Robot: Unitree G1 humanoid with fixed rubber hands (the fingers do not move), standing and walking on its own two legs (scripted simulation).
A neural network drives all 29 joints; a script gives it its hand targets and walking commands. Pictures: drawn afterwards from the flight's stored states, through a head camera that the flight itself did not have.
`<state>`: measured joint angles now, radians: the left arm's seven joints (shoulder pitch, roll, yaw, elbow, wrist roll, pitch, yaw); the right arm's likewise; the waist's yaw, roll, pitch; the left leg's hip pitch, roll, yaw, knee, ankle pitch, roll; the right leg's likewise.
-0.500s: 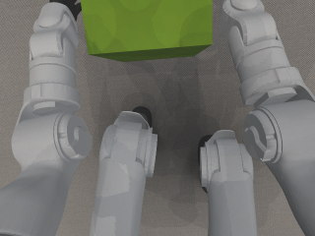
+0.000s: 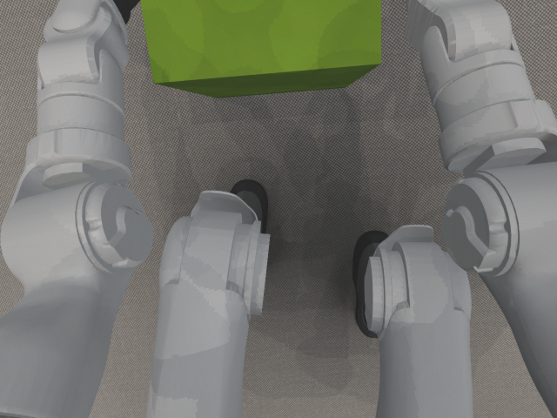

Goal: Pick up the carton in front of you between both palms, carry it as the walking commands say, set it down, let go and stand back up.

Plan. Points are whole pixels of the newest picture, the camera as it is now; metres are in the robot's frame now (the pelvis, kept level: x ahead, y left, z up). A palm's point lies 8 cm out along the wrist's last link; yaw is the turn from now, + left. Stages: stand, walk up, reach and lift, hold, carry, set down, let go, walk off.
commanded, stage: set down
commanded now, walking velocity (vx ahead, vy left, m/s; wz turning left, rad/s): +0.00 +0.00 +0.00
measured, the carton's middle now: out of the picture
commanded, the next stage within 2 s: let go in 1.48 s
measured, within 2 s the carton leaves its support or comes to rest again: neither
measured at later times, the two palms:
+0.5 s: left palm out of the picture +0.50 +0.35 -0.18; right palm out of the picture +0.59 -0.02 -0.18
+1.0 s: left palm out of the picture +0.50 +0.36 -0.01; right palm out of the picture +0.60 -0.01 -0.01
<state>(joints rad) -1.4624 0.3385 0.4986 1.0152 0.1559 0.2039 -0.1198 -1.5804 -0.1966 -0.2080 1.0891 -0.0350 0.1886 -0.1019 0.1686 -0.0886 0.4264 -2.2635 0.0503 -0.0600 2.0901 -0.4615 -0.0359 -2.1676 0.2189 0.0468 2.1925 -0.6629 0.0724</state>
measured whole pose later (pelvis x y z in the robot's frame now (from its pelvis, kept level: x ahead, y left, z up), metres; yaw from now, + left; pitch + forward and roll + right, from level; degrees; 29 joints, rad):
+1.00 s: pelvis +0.01 +0.02 +0.10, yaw +2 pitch +44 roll -4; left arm -1.34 0.39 0.36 0.95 -0.04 0.20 -0.01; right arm -1.43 -0.25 -0.21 0.94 0.02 0.25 -0.15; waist 0.14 -0.06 0.11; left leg -2.13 0.00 -0.06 1.76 -0.41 0.00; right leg -2.00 0.10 0.03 1.84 -0.62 0.06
